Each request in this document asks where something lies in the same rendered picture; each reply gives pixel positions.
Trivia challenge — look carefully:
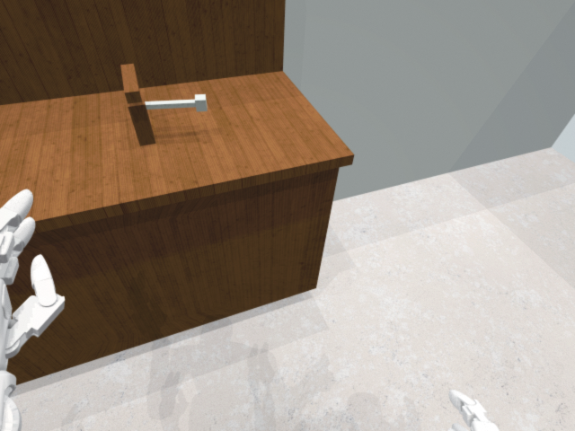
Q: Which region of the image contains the robot left forearm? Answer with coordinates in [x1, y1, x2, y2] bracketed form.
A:
[0, 371, 22, 431]

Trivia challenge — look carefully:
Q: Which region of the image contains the robot left hand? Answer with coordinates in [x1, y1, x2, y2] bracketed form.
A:
[0, 189, 65, 371]

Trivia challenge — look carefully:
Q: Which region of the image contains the tap lever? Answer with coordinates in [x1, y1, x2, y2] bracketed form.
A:
[145, 94, 208, 112]

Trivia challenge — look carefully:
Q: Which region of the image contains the counter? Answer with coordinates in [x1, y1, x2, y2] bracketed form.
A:
[0, 0, 354, 385]

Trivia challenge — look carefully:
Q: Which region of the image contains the robot right hand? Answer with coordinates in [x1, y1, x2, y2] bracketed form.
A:
[447, 390, 499, 431]

